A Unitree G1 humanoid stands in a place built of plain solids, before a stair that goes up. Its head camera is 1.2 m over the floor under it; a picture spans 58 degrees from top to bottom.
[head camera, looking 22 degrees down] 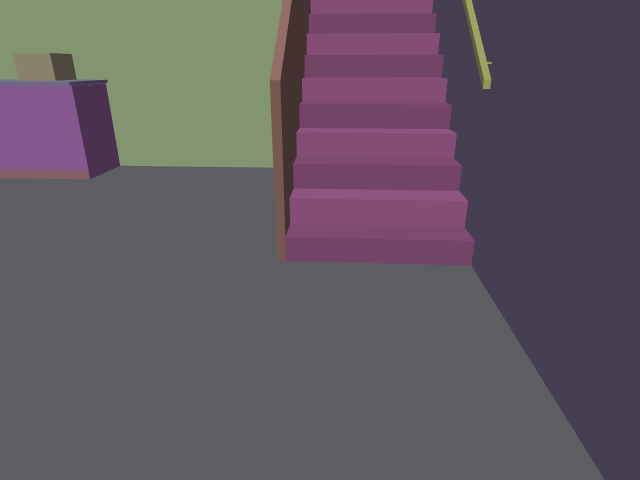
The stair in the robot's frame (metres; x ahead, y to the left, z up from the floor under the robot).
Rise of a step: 0.19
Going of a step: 0.25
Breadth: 1.20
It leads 3 degrees to the right of straight ahead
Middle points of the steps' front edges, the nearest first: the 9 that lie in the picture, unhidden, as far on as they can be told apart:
2.56 -0.38 0.17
2.82 -0.39 0.36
3.07 -0.40 0.54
3.32 -0.42 0.73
3.57 -0.43 0.91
3.83 -0.45 1.10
4.08 -0.46 1.28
4.33 -0.48 1.47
4.58 -0.49 1.65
